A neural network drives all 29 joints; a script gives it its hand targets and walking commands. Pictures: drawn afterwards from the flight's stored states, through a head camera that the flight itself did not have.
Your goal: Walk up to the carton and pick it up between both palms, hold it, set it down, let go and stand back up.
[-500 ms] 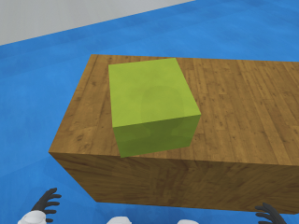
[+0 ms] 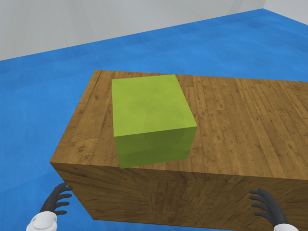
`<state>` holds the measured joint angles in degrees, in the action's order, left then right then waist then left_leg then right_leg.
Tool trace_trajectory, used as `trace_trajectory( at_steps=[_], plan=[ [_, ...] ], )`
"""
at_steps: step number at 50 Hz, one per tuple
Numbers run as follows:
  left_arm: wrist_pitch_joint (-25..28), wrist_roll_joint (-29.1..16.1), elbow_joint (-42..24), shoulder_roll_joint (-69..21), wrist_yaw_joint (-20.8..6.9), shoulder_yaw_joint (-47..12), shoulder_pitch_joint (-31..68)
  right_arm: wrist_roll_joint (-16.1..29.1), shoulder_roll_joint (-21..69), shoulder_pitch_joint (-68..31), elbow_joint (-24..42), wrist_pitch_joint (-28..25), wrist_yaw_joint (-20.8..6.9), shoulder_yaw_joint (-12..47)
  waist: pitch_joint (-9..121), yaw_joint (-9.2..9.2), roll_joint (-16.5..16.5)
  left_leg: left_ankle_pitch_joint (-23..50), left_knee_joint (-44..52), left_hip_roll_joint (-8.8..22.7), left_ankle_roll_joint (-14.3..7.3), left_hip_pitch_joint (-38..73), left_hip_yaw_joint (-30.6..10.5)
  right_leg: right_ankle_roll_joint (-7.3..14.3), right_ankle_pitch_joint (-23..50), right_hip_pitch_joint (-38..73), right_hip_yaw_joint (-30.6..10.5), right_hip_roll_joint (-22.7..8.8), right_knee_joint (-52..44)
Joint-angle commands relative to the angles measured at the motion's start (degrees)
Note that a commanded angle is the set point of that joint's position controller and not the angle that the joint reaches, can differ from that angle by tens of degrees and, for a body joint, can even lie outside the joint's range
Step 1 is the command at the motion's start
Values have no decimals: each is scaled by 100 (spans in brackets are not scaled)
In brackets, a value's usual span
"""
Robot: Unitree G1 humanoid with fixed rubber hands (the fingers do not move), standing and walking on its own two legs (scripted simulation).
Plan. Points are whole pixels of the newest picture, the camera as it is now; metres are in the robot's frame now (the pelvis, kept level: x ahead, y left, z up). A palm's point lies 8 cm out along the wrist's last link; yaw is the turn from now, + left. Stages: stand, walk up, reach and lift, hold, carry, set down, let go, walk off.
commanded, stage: reach and lift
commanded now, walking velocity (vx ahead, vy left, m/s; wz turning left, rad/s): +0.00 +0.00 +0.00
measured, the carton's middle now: (149, 118) +0.45 +0.04 +0.00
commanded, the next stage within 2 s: none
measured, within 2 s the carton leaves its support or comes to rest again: neither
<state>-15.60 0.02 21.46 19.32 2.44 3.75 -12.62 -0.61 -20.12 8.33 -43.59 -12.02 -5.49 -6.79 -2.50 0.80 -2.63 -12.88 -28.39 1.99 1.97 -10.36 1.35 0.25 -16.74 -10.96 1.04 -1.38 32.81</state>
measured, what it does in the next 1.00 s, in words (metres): stands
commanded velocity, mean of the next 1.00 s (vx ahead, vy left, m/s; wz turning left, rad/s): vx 0.00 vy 0.00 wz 0.00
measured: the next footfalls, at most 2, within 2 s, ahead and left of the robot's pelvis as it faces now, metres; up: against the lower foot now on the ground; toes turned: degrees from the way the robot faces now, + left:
none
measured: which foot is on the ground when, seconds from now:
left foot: down 0.00-1.00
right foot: down 0.00-1.00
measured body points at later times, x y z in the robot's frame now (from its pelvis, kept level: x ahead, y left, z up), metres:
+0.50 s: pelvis -0.01 +0.01 +0.01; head -0.02 +0.02 +0.46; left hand +0.19 +0.26 +0.00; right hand +0.20 -0.26 +0.00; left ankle +0.03 +0.15 -0.73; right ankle +0.02 -0.11 -0.73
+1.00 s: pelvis +0.00 +0.00 +0.01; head +0.00 +0.00 +0.46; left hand +0.21 +0.22 +0.05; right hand +0.24 -0.23 +0.04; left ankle +0.03 +0.15 -0.73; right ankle +0.02 -0.11 -0.73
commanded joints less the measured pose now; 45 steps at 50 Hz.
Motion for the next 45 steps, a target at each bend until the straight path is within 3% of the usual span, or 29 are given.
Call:
trace_trajectory(
  at_steps=[1,4,7,9,14,17,18,22,26,28,33,37,38,43,44,45],
  plan=[
    [439,-176,-1265,289,190,263,340,261,-474,359,1496,78,-32,-9,414,79,132,146,993,-428,-224,584,407,50,521,178,13,143,-1608],
    [554,-299,-1344,263,210,257,421,316,-356,336,1951,174,-26,37,409,170,-38,-107,1015,-466,-265,584,432,25,22,-2,-56,60,-1741],
    [636,-489,-1538,209,223,189,408,373,-315,356,2349,257,0,-28,395,100,-234,-108,983,-520,-249,910,439,78,-182,-378,-52,-75,-1907],
    [684,-538,-1750,181,287,158,443,441,-321,291,2601,301,-20,-76,445,145,-42,-188,1036,-525,-196,949,430,93,-331,-471,-19,-55,-1919],
    [682,-591,-1950,6,379,141,309,666,-336,368,2966,457,-78,-79,398,152,-105,-251,1115,-468,-190,1052,361,133,-391,-532,-39,-46,-2012],
    [728,-691,-2356,-126,491,16,277,851,-353,315,3242,479,-130,-115,536,216,193,-196,1317,-399,-133,852,323,77,-132,-174,31,107,-1904],
    [738,-708,-2480,-190,520,-25,213,890,-348,334,3223,490,-144,-139,570,144,209,-226,1323,-353,-120,876,291,94,-89,-155,26,122,-1907],
    [798,-628,-2650,-309,588,31,11,1168,-324,443,3329,537,-192,25,616,267,271,62,1336,-359,-106,857,233,93,167,25,-5,149,-1882],
    [927,-773,-3115,-425,631,-157,-73,1373,-322,560,3711,502,-205,105,793,260,350,596,1243,-365,-15,1071,181,123,550,19,17,185,-1899],
    [956,-816,-3135,-515,645,-204,-201,1439,-342,516,3826,483,-209,141,765,245,226,735,1225,-359,0,1070,153,129,605,-47,46,242,-1878],
    [1134,-843,-3645,-639,737,-294,-414,1582,-502,680,4020,379,-242,136,1074,212,269,1186,1132,-302,39,1283,102,172,830,-85,66,347,-1831],
    [1187,-937,-3785,-707,719,-321,-742,1677,-494,852,4321,282,-163,250,1125,205,31,1736,999,-343,3,1199,128,132,1258,135,42,403,-1795],
    [1182,-916,-3741,-702,724,-243,-699,1755,-529,768,4341,285,-162,311,1022,280,27,1708,1046,-347,-4,1189,144,99,1216,108,11,395,-1804],
    [1278,-1080,-4122,-699,779,-340,-657,1848,-662,756,4859,241,-106,313,1063,268,-92,1539,1062,-330,-56,1048,198,55,1055,80,-29,387,-1785],
    [1266,-1111,-4089,-705,777,-306,-621,1893,-603,757,4836,262,-84,382,1050,348,-101,1637,1054,-343,-66,998,206,48,1121,147,-43,385,-1760],
    [1273,-1170,-4160,-699,769,-358,-494,1900,-622,683,4884,262,-65,378,1063,274,-158,1519,1048,-332,-93,996,210,20,1049,105,-76,370,-1769]
  ],
)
